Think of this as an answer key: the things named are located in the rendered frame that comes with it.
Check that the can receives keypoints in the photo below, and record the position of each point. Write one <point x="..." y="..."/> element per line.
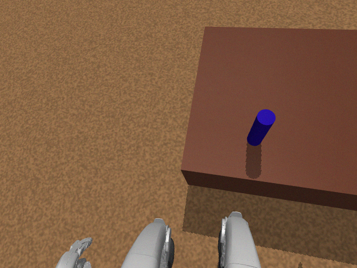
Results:
<point x="263" y="122"/>

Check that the left robot hand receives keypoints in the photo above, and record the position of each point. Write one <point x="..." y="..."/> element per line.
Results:
<point x="71" y="259"/>

